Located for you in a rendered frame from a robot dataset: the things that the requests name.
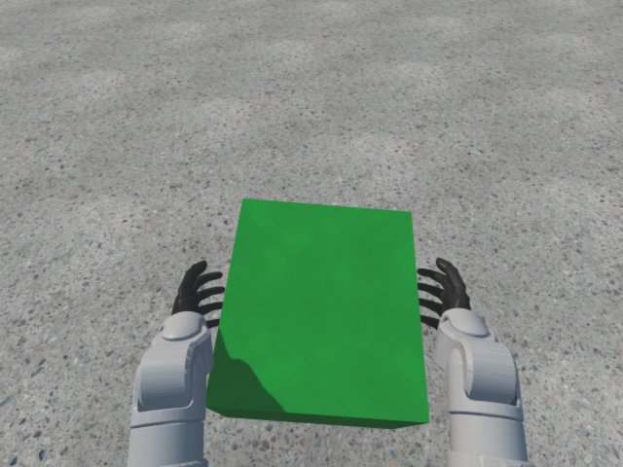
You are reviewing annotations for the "robot right hand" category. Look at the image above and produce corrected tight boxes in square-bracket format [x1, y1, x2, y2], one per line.
[417, 258, 471, 330]

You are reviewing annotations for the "carton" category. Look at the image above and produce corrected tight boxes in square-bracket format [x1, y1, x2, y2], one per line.
[206, 198, 429, 429]

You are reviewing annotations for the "robot right forearm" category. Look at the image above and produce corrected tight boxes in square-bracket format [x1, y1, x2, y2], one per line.
[434, 308, 536, 467]

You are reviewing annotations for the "robot left hand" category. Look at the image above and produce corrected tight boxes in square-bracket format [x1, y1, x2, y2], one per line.
[171, 261, 225, 329]

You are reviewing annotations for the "robot left forearm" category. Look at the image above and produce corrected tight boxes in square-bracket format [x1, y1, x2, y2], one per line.
[127, 311, 214, 467]

